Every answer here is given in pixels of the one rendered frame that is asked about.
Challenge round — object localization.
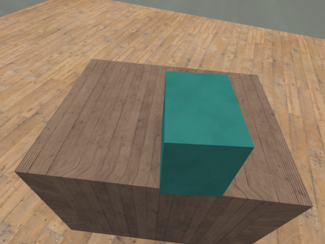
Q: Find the pedestal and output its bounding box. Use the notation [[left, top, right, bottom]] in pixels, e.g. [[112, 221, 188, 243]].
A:
[[14, 59, 313, 244]]

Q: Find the carton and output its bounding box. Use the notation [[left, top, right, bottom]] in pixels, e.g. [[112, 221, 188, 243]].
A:
[[159, 71, 254, 197]]

